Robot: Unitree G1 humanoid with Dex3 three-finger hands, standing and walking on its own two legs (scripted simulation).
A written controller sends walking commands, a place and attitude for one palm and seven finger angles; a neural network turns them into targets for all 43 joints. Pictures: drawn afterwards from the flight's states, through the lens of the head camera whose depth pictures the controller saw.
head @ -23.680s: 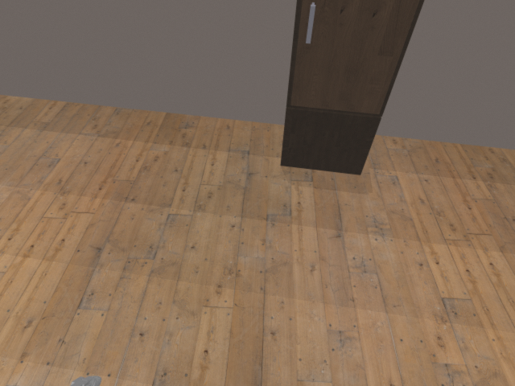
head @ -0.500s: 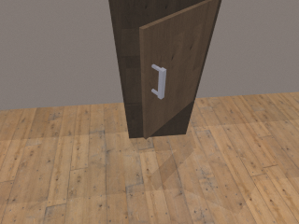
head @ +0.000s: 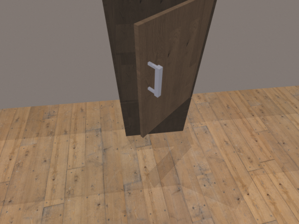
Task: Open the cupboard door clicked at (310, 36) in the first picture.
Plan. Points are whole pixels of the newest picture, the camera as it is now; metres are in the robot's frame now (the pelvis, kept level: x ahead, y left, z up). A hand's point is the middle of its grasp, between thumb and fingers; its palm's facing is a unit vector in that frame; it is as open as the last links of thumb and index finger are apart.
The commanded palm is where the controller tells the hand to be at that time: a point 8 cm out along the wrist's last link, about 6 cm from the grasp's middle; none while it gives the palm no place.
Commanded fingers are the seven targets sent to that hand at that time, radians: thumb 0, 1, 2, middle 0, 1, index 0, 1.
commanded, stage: walk to a spot facing it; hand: left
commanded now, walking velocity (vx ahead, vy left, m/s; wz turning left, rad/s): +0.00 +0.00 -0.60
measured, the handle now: (154, 79) +0.59 +0.02 +0.04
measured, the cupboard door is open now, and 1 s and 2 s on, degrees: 40 40 40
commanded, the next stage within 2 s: none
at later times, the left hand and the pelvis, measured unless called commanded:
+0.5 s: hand out of the picture +0.09 +0.14 -0.16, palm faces -0.18 -0.94 -0.27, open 7.4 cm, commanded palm none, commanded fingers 0.00 0.90 0.90 -0.20 -0.30 -0.20 -0.30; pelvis +0.01 -0.04 +0.00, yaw -16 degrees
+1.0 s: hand (103, 197) +0.23 +0.17 -0.17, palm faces -0.50 -0.84 -0.21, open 7.4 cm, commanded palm none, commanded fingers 0.00 0.90 0.90 -0.20 -0.30 -0.20 -0.30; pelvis +0.05 +0.02 +0.00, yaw -34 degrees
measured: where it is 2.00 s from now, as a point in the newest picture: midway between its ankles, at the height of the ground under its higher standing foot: outside the picture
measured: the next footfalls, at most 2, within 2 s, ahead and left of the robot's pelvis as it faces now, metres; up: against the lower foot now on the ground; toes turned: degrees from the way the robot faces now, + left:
left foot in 0.80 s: +0.13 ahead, +0.10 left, +0.00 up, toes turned -28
right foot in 1.20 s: -0.02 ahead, -0.11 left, +0.00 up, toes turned -48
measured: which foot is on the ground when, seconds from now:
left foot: down 0.00-0.26, up 0.28-0.78, down 0.80-1.00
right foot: down 0.00-0.78, up 0.80-1.00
